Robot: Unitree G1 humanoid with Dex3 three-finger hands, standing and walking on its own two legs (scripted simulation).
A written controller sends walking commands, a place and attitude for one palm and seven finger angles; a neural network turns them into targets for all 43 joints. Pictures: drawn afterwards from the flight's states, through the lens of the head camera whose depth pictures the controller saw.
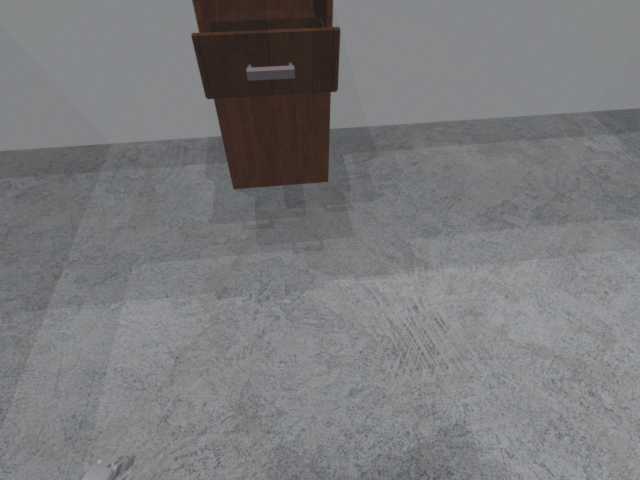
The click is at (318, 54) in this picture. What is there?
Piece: drawer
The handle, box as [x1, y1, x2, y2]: [246, 62, 294, 80]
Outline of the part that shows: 293,65 291,64 291,62 288,66 251,67 250,65 248,65 248,67 246,68 247,79 255,80 292,78 294,77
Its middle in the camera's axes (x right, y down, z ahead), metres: -0.15 -0.49 +1.11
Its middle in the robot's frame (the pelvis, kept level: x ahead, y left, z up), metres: +1.15 +0.20 -0.04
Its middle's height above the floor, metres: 0.72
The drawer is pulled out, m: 0.30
